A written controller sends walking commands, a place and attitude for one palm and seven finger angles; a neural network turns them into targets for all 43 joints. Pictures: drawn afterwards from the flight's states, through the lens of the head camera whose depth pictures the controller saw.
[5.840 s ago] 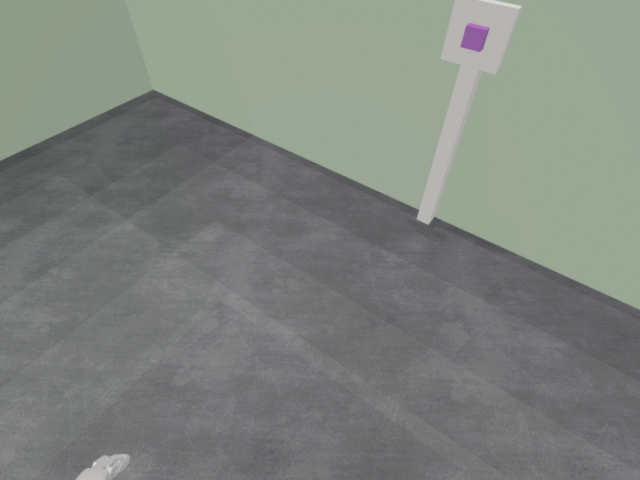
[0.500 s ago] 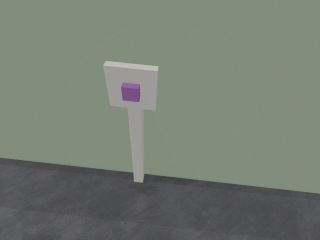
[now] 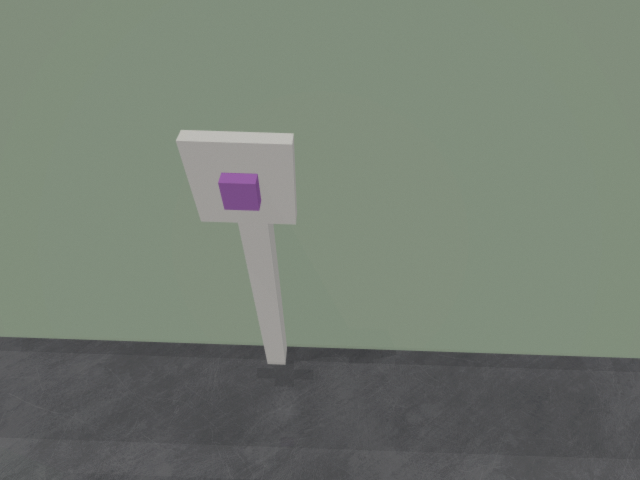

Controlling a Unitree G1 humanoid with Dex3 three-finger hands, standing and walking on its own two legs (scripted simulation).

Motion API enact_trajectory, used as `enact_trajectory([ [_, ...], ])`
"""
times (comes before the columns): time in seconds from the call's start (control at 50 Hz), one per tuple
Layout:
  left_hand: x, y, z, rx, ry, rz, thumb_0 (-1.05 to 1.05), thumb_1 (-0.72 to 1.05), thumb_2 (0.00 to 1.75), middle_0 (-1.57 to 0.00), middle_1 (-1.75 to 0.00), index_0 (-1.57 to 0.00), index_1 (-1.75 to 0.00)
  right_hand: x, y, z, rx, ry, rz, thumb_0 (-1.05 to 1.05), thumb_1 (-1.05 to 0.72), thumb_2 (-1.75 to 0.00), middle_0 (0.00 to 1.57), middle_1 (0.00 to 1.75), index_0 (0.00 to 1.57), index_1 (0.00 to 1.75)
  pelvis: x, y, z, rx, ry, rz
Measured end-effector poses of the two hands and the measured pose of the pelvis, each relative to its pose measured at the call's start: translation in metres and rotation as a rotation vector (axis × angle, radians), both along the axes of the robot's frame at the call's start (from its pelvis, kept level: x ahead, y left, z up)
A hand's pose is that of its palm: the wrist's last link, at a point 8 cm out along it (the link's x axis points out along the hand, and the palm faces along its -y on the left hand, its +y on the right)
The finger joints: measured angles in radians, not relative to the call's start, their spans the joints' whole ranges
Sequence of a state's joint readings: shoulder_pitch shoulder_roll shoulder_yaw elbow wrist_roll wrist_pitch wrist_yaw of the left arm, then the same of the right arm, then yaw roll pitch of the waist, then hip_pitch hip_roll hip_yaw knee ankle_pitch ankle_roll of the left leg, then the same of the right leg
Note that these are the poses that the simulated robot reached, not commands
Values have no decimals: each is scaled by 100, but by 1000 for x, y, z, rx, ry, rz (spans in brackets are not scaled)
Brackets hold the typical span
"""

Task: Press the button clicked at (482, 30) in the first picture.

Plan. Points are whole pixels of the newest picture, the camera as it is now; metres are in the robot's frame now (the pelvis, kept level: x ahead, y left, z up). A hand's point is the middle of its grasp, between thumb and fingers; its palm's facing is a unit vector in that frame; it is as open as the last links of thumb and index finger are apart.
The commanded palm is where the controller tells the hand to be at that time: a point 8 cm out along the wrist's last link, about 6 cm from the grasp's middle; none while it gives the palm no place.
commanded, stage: come to a stop and stand still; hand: left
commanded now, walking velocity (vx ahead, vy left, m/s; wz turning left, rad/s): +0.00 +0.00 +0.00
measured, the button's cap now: (241, 190) +0.55 +0.17 +0.03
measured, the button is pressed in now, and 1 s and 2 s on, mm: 0 0 0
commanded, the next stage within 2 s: look again from close up in 0.40 s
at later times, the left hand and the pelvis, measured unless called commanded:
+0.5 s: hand out of the picture +0.01 +0.16 -0.18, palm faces +0.04 -0.98 -0.21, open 7.4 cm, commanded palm none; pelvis +0.00 -0.02 +0.00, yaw +0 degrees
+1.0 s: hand out of the picture +0.01 +0.15 -0.17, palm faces +0.02 -0.97 -0.23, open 7.4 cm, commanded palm none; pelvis +0.00 -0.03 -0.01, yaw +1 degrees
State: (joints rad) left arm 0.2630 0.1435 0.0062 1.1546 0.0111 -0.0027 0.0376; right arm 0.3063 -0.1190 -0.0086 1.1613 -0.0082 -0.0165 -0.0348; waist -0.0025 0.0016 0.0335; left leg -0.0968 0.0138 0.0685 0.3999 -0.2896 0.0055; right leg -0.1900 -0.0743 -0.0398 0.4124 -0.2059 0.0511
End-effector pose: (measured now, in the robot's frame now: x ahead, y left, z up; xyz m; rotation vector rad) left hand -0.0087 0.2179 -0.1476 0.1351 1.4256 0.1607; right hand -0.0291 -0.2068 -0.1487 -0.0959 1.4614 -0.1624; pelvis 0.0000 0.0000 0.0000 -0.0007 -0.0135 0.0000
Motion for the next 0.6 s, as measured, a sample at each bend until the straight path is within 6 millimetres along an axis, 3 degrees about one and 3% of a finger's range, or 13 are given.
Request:
enact_trajectory([
  [0.36,10,-15,2,9,-29,5,1,91,90,-20,-30,-20,-29,27,-36,2,-37,-51,25,0,-91,-90,20,30,20,30,4,-19,0,-3,-4,6],
  [0.6,10,-7,4,51,-66,-23,1,91,90,-20,-30,-20,-29,44,-54,0,-56,-134,58,1,-91,-90,20,30,20,30,-8,-23,-5,-7,3,12],
])
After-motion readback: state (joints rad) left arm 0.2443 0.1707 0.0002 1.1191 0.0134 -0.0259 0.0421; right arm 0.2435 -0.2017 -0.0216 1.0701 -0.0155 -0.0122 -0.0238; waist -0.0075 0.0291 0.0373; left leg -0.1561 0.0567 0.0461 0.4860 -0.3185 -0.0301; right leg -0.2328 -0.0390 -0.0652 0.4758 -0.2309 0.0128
